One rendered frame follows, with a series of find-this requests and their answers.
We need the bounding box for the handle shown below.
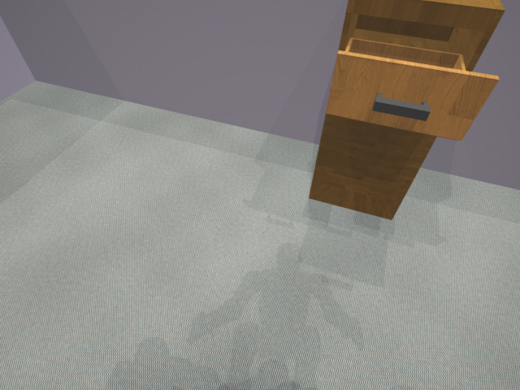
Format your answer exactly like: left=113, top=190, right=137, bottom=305
left=373, top=93, right=431, bottom=121

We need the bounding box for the cabinet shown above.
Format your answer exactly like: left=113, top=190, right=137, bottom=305
left=309, top=0, right=505, bottom=220

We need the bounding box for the drawer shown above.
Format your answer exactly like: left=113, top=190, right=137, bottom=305
left=326, top=37, right=499, bottom=141

